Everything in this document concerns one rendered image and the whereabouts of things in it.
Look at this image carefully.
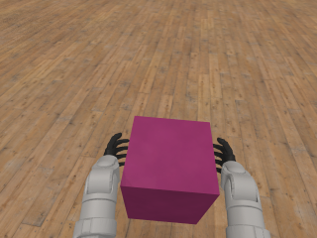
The robot right forearm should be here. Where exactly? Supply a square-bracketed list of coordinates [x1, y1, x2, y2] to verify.
[220, 161, 271, 238]

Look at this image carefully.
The robot left forearm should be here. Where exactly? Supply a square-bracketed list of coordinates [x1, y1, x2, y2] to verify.
[72, 155, 120, 238]

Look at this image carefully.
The robot left hand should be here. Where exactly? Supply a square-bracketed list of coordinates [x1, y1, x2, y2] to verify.
[103, 132, 130, 167]

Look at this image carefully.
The carton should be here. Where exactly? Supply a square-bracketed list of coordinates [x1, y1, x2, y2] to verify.
[120, 116, 220, 225]

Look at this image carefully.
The robot right hand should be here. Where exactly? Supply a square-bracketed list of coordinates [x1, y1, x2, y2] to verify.
[213, 137, 236, 173]

